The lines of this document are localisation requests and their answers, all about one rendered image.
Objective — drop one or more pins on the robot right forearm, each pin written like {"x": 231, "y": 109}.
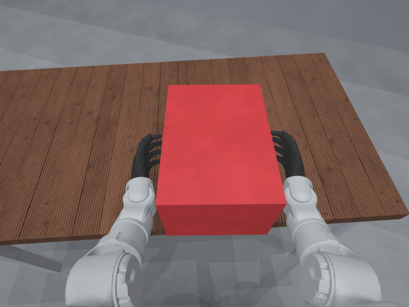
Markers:
{"x": 308, "y": 230}

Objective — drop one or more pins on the carton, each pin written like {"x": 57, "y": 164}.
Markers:
{"x": 218, "y": 171}

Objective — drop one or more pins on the robot right upper arm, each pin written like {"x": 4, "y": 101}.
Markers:
{"x": 331, "y": 280}

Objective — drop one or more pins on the left robot hand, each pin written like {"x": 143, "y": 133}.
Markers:
{"x": 142, "y": 164}

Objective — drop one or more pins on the robot left forearm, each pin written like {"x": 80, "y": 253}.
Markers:
{"x": 131, "y": 230}

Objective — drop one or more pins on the table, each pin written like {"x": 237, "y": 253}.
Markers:
{"x": 68, "y": 138}

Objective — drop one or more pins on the right robot hand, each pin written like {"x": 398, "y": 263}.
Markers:
{"x": 291, "y": 159}

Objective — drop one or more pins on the robot left upper arm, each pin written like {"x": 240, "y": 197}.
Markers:
{"x": 108, "y": 280}

